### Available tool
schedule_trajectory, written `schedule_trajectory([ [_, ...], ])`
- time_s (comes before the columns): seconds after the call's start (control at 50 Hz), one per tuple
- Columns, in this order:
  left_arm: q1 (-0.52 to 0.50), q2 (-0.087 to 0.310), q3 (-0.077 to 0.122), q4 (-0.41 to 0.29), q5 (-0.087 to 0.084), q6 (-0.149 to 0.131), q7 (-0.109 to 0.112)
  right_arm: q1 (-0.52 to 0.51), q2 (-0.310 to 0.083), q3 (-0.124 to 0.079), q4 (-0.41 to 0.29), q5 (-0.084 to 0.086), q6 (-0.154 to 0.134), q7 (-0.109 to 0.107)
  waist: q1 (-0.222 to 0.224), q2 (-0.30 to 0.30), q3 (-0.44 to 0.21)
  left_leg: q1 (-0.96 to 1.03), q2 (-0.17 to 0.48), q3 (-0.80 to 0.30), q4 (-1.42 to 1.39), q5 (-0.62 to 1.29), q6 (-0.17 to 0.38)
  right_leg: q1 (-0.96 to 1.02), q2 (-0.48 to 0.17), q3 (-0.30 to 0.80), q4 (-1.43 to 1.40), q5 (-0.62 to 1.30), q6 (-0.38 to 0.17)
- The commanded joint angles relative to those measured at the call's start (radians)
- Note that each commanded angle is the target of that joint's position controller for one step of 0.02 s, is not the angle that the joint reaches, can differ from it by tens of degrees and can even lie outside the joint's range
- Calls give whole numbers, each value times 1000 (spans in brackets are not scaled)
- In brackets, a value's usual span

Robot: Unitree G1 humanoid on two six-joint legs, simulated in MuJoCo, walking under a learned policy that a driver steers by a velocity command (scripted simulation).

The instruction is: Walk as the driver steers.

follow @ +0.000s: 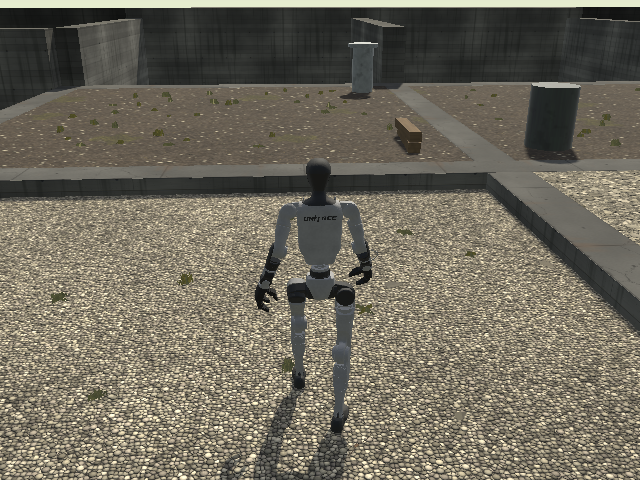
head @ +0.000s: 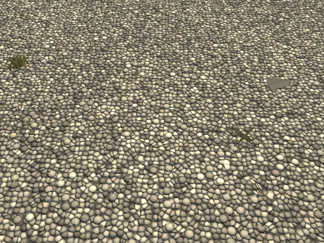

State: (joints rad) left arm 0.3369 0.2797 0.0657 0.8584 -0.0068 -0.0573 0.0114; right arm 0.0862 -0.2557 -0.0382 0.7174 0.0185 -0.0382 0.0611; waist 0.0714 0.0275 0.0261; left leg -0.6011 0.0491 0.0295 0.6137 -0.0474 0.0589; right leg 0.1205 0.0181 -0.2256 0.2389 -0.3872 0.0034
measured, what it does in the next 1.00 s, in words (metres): walks ahead, turning left: left foot, then right foot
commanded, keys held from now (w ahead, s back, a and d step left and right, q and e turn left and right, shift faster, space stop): w+q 0.38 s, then w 0.62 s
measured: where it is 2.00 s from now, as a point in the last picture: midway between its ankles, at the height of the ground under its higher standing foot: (143, 115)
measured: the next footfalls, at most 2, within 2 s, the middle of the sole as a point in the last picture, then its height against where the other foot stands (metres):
left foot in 0.04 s outside the picture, level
right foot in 0.52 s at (192, 234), level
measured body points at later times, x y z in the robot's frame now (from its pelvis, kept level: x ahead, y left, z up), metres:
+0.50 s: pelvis +0.30 +0.01 +0.00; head +0.32 +0.03 +0.45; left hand +0.45 +0.31 -0.07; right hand +0.41 -0.26 -0.10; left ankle +0.16 +0.10 -0.73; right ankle +0.47 -0.07 -0.72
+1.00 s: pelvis +0.55 +0.09 +0.01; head +0.58 +0.11 +0.46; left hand +0.43 +0.35 -0.12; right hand +0.86 -0.02 -0.06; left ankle +0.64 +0.26 -0.71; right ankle +0.47 -0.07 -0.73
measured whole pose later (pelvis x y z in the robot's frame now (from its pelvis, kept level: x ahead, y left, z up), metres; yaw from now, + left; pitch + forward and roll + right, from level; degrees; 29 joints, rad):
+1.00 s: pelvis +0.55 +0.09 +0.01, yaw +20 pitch +2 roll -2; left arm 0.40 0.29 0.05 0.89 -0.02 -0.06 -0.01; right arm 0.03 -0.25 -0.03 0.64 0.02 -0.07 0.04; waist 0.11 0.03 0.02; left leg -0.53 0.04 -0.01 0.51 -0.04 0.03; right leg 0.04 0.02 -0.01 0.27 -0.35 0.00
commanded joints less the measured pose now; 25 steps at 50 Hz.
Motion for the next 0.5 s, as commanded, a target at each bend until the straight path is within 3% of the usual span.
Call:
schedule_trajectory([
  [0.02,-28,211,51,-54,-6,19,21,71,-141,-55,-75,2,-8,6,-112,-120,-67,163,-95,86,-3,-133,65,6,-283,33,285,1180,-101],
  [0.04,-42,207,47,-62,-8,21,27,231,-197,-87,-37,5,-5,-7,-200,-93,-149,413,-121,62,-75,-72,106,-110,-244,12,504,1110,-66],
  [0.06,-7,146,23,-85,21,8,26,357,-292,-115,-15,7,7,-32,-221,77,-252,726,68,-231,-75,-15,178,-389,-178,11,829,616,-24],
  [0.08,52,40,-14,-131,25,-28,5,301,-335,-114,-46,11,-2,-31,-121,251,-371,1009,287,-817,-233,-192,393,-790,53,175,1160,-186,32],
  [0.1,-60,140,8,-141,-10,-67,-15,319,-248,-91,-51,4,-8,-28,-197,105,-376,1005,276,-801,-306,-252,348,-895,-8,344,1191,-161,4],
  [0.12,-138,153,9,-172,-38,-85,-22,288,-207,-80,-50,-2,-17,-31,-190,62,-239,887,239,-647,-312,-206,303,-931,-49,328,1140,-80,-18],
  [0.14,-150,133,6,-171,-23,-91,-16,226,-189,-73,-55,-2,-23,-30,-136,-39,-140,724,192,-535,-321,-97,268,-892,-92,321,1034,-11,-19],
  [0.16,-150,144,15,-163,4,-85,-9,171,-154,-64,-68,-4,-25,-34,-103,-39,-100,614,158,-457,-335,3,249,-831,-120,316,946,26,-9],
  [0.18,-131,143,18,-161,12,-73,-10,144,-145,-58,-85,-15,-25,-39,-74,-11,-79,531,135,-424,-358,68,248,-770,-131,318,918,52,2],
  [0.24,-124,109,13,-169,24,-44,-7,145,-169,-66,-86,-11,-28,-53,-51,0,-55,404,104,-347,-393,180,255,-727,-125,288,790,109,53],
  [0.32,-279,65,-6,-211,23,-42,-9,192,-198,-75,-67,0,-18,-73,-105,31,-24,324,25,-261,-380,100,188,-668,-71,268,474,379,80],
  [0.38,-365,74,-6,-236,5,-52,-21,247,-204,-78,-46,5,-9,-77,-144,51,-25,333,36,-306,-355,-3,160,-601,-29,275,338,481,75],
  [0.46,-348,117,8,-234,3,-69,-40,278,-177,-71,-21,2,-5,-81,-130,84,-29,474,107,-393,-256,-29,137,-585,-43,300,265,405,22],
  [0.5,-244,138,24,-206,9,-77,-36,263,-163,-66,-21,-4,-1,-78,-70,98,-55,489,83,-389,-157,100,109,-448,-24,261,213,349,-27],
])
Keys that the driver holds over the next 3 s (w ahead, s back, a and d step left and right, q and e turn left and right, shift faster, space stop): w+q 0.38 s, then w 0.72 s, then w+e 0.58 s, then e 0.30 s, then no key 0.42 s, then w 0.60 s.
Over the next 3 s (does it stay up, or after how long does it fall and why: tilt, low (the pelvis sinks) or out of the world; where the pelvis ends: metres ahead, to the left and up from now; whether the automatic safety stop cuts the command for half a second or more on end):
stays up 1.31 0.16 0.02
